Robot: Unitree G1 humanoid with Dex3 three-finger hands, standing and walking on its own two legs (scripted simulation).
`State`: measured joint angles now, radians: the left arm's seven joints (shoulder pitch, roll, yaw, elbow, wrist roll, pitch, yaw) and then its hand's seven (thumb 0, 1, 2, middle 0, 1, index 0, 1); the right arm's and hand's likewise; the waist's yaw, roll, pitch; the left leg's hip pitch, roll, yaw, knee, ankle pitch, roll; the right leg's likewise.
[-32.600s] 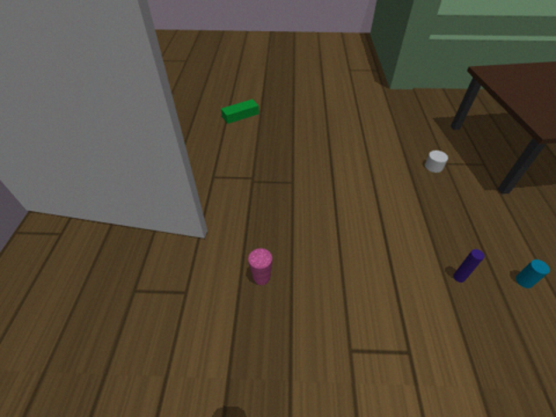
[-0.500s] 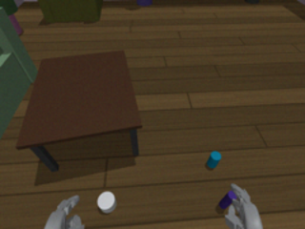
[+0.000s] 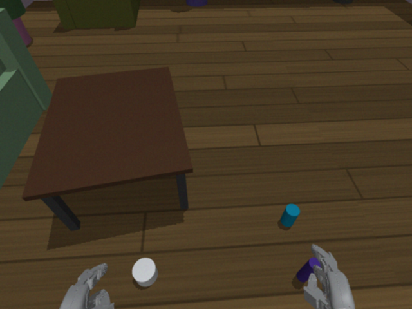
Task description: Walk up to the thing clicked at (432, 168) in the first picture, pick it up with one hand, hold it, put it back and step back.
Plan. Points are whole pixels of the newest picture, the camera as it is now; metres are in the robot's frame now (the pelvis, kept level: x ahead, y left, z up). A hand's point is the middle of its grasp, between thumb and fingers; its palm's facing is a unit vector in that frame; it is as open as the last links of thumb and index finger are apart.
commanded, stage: home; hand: left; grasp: from above
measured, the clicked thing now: (145, 272) +0.41 +0.25 -0.67
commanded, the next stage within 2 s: stand in 0.72 s
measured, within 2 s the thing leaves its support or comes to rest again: neither
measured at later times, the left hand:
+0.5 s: hand (113, 307) +0.16 +0.18 -0.05, palm faces +0.04 -0.98 -0.19, open 7.4 cm
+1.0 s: hand out of the picture +0.15 +0.22 -0.09, palm faces +0.01 -0.95 -0.32, open 7.4 cm
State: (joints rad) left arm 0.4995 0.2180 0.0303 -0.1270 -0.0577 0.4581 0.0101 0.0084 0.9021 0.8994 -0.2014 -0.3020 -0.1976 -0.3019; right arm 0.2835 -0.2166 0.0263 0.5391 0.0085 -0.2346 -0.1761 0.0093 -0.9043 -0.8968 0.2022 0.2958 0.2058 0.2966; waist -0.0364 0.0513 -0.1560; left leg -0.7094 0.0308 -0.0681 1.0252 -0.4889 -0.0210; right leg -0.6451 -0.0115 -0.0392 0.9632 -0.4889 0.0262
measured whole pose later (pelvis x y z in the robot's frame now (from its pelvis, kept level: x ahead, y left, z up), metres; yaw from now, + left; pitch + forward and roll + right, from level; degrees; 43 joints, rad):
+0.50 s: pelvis +0.00 +0.00 +0.00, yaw +0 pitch +10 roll -2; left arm 0.50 0.22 0.03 -0.12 -0.06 0.45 0.01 0.01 0.90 0.90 -0.20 -0.30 -0.20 -0.30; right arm 0.28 -0.22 0.02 0.54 0.01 -0.22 -0.17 0.01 -0.90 -0.90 0.20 0.30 0.21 0.30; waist -0.04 0.05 -0.16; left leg -0.70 0.03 -0.07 1.02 -0.49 -0.02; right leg -0.64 -0.01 -0.04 0.96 -0.50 0.02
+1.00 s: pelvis -0.01 +0.00 +0.02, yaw +0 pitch +2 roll +0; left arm 0.22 0.28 0.02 0.51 0.04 0.11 0.03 0.01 0.90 0.90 -0.20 -0.30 -0.20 -0.30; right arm 0.18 -0.28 -0.02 0.80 -0.06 -0.06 -0.02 0.01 -0.90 -0.90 0.20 0.30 0.21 0.30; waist 0.02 -0.01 0.02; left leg -0.48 -0.01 -0.03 0.86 -0.41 0.00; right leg -0.45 -0.06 0.00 0.86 -0.45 0.03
